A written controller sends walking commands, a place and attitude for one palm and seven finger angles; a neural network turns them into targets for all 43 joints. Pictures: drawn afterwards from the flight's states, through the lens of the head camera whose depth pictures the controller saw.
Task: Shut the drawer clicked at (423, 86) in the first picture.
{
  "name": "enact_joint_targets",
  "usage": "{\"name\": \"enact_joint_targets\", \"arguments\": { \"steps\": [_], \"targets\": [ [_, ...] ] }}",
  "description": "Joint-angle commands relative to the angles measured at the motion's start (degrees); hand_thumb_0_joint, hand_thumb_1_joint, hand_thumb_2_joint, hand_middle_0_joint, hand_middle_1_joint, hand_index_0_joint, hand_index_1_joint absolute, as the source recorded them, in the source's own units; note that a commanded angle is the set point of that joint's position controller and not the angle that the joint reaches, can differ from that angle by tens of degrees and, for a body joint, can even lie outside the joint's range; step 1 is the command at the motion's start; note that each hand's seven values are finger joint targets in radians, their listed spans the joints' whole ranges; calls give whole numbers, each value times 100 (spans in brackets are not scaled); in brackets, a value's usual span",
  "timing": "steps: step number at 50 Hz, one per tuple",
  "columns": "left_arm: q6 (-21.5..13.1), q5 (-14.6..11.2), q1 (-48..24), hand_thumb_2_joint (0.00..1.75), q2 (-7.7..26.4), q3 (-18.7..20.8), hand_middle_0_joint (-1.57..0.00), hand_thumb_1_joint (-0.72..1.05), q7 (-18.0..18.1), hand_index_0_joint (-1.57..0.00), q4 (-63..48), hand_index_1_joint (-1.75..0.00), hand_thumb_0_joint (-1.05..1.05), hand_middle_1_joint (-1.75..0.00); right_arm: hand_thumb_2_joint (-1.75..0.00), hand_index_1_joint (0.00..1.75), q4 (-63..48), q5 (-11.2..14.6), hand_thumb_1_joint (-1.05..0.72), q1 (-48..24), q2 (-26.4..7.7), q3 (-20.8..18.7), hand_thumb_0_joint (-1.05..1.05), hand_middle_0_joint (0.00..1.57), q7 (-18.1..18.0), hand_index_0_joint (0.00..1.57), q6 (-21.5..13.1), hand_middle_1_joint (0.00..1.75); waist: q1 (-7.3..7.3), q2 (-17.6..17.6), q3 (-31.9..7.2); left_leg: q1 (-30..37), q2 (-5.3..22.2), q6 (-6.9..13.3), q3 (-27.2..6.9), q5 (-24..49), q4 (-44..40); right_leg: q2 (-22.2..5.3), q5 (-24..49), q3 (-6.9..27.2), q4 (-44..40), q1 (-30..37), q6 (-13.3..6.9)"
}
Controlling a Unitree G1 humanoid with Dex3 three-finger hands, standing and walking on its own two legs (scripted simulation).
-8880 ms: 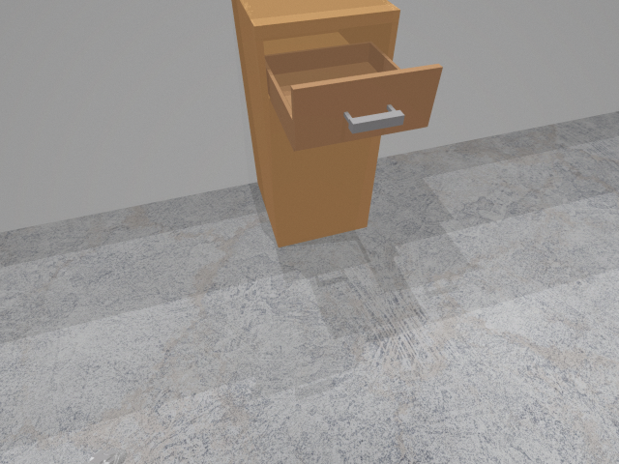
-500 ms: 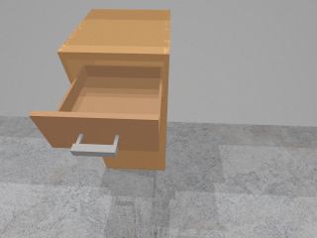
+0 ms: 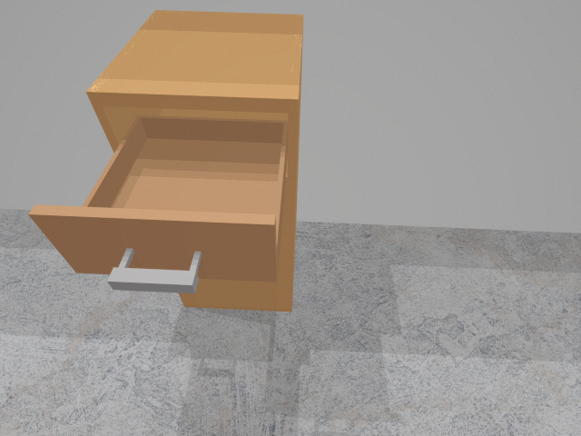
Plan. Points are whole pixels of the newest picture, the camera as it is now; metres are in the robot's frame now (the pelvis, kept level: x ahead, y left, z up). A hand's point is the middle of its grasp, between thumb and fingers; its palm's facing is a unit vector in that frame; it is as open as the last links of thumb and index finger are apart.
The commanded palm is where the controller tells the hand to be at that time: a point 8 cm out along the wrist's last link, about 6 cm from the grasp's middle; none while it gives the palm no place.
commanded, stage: come to a stop and stand still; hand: left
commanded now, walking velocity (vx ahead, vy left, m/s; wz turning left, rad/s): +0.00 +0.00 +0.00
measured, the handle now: (158, 268) +0.36 +0.23 +0.00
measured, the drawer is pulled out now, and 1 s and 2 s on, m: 0.29 0.29 0.29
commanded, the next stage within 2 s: look again from close up in 0.34 s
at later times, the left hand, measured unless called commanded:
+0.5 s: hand out of the picture +0.00 +0.17 -0.18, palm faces +0.04 -0.98 -0.18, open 7.4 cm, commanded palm none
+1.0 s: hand out of the picture +0.06 +0.23 -0.18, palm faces +0.00 -0.97 -0.23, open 7.4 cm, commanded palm none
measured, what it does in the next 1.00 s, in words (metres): shifts its weight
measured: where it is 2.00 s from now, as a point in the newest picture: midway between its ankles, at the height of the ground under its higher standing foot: outside the picture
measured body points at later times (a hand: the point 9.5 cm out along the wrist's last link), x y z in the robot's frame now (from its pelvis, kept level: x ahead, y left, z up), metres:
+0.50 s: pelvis +0.02 +0.01 +0.00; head +0.04 +0.01 +0.45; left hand -0.01 +0.22 -0.16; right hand +0.02 -0.21 -0.16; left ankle +0.04 +0.16 -0.74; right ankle -0.03 -0.09 -0.74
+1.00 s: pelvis +0.03 +0.04 -0.01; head +0.05 +0.05 +0.44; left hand +0.06 +0.28 -0.16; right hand +0.06 -0.19 -0.16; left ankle +0.04 +0.15 -0.74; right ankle -0.04 -0.09 -0.74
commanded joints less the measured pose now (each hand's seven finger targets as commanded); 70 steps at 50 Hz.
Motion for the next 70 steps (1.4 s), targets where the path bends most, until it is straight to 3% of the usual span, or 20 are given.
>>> {"name": "enact_joint_targets", "arguments": {
  "steps": [1,21,22,23,25,29,33,45,52,53,54,55,56,57,58,60,61,64,66,70],
  "targets": [
    [-30,10,516,90,510,69,-20,90,68,-20,-120,-30,0,-30,-90,30,-172,7,-90,289,-470,-107,0,20,-52,20,-86,30,143,-83,286,406,144,309,-215,556,-205,-713,631,571,-752,-695,9],
    [-61,42,546,90,664,62,-20,90,66,-20,-170,-30,0,-30,-90,30,-390,20,-90,-165,-691,-112,0,20,-41,20,-111,30,158,-68,206,687,141,357,-254,870,-283,-746,1133,530,-702,-523,96],
    [-268,161,902,90,842,22,-20,90,261,-20,-69,-30,0,-30,-90,30,-856,32,-90,-889,-944,-88,0,20,61,20,-193,30,388,-350,471,-76,79,261,2,655,1174,-1114,3845,1104,-847,-674,366],
    [-319,149,552,90,1094,53,-20,90,220,-20,-396,-30,0,-30,-90,30,-1086,10,-90,-582,-581,-68,0,20,118,20,-120,30,1,-439,224,-366,-124,345,-64,-928,1185,-1392,3535,1065,-632,-471,79],
    [-329,115,192,90,1013,8,-20,90,169,-20,-623,-30,0,-30,-90,30,-1024,-13,-90,-230,-620,-60,0,20,149,20,-99,30,-155,-460,-179,-71,-159,362,24,-651,981,-1140,2096,877,-466,-553,-253],
    [-180,73,336,90,925,-5,-20,90,145,-20,-731,-30,0,-30,-90,30,-1047,-11,-90,-243,-959,-27,0,20,109,20,-175,30,53,318,-138,0,100,559,-311,538,428,-601,927,535,62,-484,-53],
    [-77,77,388,90,937,-33,-20,90,107,-20,-727,-30,0,-30,-90,30,-1111,-12,-90,-390,-1074,-6,0,20,91,20,-156,30,156,24,252,-264,102,617,-444,233,211,-549,288,499,-35,-547,14],
    [-42,51,193,90,1205,-22,-20,90,71,-20,-742,-30,0,-30,-90,30,-926,-4,-90,-484,-1236,17,0,20,78,20,-195,30,184,112,-236,339,97,610,-397,1248,103,-675,881,407,22,-260,135],
    [-33,61,198,90,1213,-36,-20,90,61,-20,-629,-30,0,-30,-90,30,-820,5,-90,-607,-1216,29,0,20,71,20,-177,30,193,62,-35,392,66,579,-336,1087,-9,-733,973,456,-144,-331,160],
    [-171,149,468,90,1163,-46,-20,90,262,-20,-562,-30,0,-30,-90,30,-1185,36,-90,-925,-1358,-43,0,20,93,20,-194,30,262,-166,310,121,159,454,-290,1955,1116,-926,2832,906,-360,-773,238],
    [-1338,-914,-3606,90,2818,1239,-22,90,272,-22,-9695,-32,0,-32,-90,30,-2975,251,-90,-631,-2101,-327,0,20,-51,20,-1085,30,-284,1055,-2788,1776,-331,484,-281,2702,369,-485,3224,106,313,-466,20],
    [-1047,-449,-571,90,2212,859,-24,90,439,-24,-8198,-34,0,-34,-90,30,-2716,187,-90,-947,-1536,-77,0,20,-268,20,-1720,30,226,1919,-2900,2926,96,505,-622,3539,-11,-176,1563,-51,1100,-943,54],
    [-294,-686,1114,90,832,98,-26,90,595,-26,-7350,-37,0,-37,-90,30,-2678,293,-90,-1081,-1343,-180,0,20,-222,20,-1888,30,43,1669,-2158,2145,-67,284,-532,3613,-120,-119,242,-184,1445,-1376,130],
    [-195,-729,922,90,311,-139,-28,90,465,-28,-7098,-39,0,-39,-90,30,-2544,308,-90,-794,-1317,-232,0,20,-154,20,-1876,30,-109,849,-1287,1563,-65,329,-446,3172,89,-163,86,-148,1240,-1730,190],
    [-401,-773,478,90,585,176,-30,90,341,-30,-7175,-41,0,-41,-90,30,-2826,227,-90,-985,-1465,-378,0,20,-118,20,-1873,30,-152,282,-487,673,-115,353,-500,2085,371,-179,-47,-223,862,-1997,208],
    [-1063,-906,1609,90,587,585,-34,90,-108,-34,-6356,-45,0,-45,-90,30,-3177,119,-90,-1196,-1541,-493,0,20,-82,20,-1796,30,74,-932,-326,-498,-347,369,-313,562,935,-95,481,-346,647,-2102,205],
    [-1434,-904,2293,90,586,726,-36,90,-372,-36,-6049,-47,0,-47,-90,30,-3338,118,-90,-1307,-1522,-527,0,20,-16,20,-1754,30,280,-880,-505,-743,-430,370,-222,729,1173,-106,993,-316,901,-2002,178],
    [-2751,-1157,2481,90,440,768,-42,90,-1490,-42,-6012,-54,0,-54,-90,30,-3741,71,-90,-1620,-1526,-612,0,20,175,20,-1628,30,429,-958,-1234,-1551,-448,295,-60,935,2105,-72,1566,-281,2130,-2610,191],
    [-3395,-1305,2206,90,1006,1297,-46,90,-2076,-46,-6047,-58,0,-58,-90,30,-3945,146,-90,-1724,-1520,-655,0,20,261,20,-1629,30,468,-335,-1281,-2045,-474,287,-32,251,2481,-163,1118,-13,2394,-2961,136],
    [-3182,-1822,1182,90,1407,1639,-54,90,-2213,-54,-7373,-67,0,-67,-90,30,-4673,282,-90,-1811,-1480,-560,0,20,22,20,-1542,30,371,97,-1971,-2307,-577,428,95,-764,2819,-233,-403,550,2158,-3043,242]
  ]
}}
